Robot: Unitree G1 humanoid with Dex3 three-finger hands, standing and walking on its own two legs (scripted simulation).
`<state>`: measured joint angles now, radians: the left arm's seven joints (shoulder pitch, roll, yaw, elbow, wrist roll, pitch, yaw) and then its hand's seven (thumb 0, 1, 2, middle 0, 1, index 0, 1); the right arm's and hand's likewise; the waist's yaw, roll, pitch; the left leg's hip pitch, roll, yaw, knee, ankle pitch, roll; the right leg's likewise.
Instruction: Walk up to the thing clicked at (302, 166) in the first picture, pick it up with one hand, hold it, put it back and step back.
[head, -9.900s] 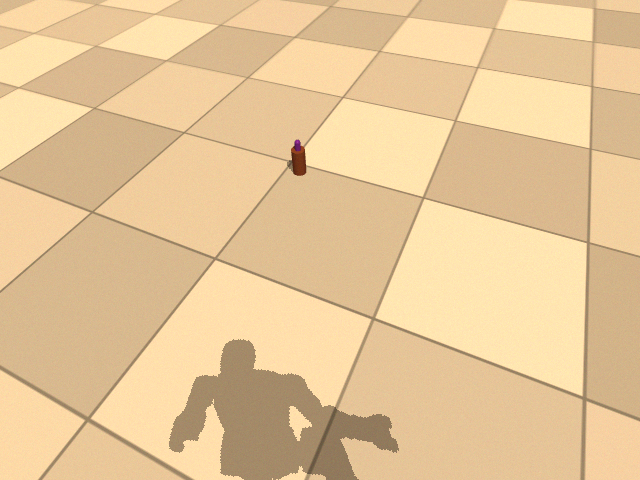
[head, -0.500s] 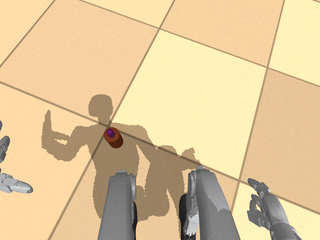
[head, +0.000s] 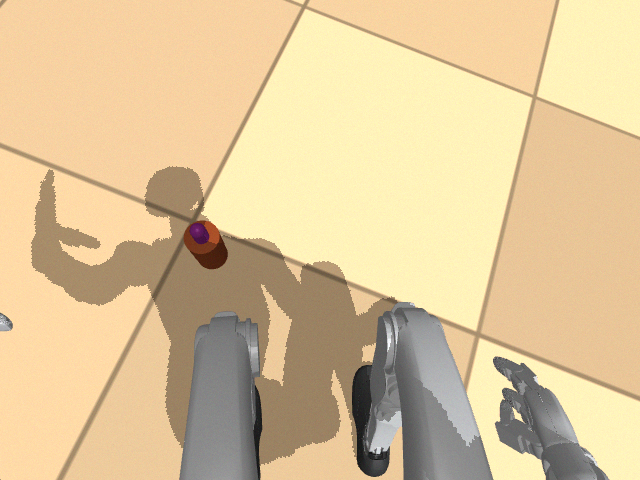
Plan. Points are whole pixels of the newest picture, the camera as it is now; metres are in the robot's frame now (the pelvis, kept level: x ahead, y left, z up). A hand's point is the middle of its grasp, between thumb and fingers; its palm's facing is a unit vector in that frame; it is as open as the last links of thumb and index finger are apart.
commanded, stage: go down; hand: left
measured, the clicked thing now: (205, 243) +0.47 +0.21 -0.36
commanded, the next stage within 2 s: approach in 0.84 s
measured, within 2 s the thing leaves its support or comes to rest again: neither
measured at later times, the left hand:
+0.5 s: hand out of the picture +0.37 +0.39 -0.05, palm faces +0.15 -0.98 -0.14, open 17.3 cm
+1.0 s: hand out of the picture +0.38 +0.40 -0.06, palm faces +0.15 -0.98 -0.11, open 17.3 cm
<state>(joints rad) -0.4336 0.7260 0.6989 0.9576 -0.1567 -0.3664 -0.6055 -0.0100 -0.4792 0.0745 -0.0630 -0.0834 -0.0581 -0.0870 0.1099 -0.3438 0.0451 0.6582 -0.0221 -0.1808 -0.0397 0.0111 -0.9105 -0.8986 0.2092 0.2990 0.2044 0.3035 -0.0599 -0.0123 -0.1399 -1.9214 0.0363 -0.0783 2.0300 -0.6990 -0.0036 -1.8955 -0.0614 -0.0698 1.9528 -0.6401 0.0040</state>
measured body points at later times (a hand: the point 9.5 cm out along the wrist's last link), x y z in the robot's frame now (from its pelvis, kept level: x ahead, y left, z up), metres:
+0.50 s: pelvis -0.01 +0.00 -0.05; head +0.19 +0.05 +0.35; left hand +0.36 +0.44 -0.04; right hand +0.15 -0.28 -0.15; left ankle +0.07 +0.12 -0.42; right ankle +0.10 -0.13 -0.42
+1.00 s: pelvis -0.01 +0.00 -0.07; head +0.20 +0.06 +0.32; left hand +0.37 +0.45 -0.05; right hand +0.14 -0.28 -0.17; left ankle +0.07 +0.12 -0.42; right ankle +0.10 -0.13 -0.42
